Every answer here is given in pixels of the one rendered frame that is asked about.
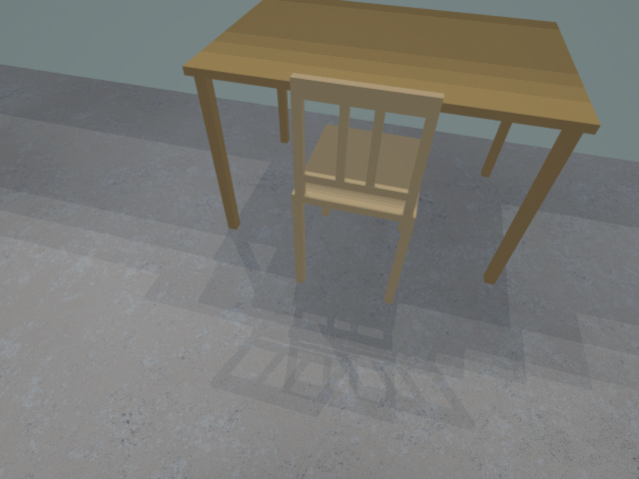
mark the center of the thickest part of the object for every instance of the chair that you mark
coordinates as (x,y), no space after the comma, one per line
(363,172)

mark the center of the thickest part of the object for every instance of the table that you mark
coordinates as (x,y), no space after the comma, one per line
(490,67)

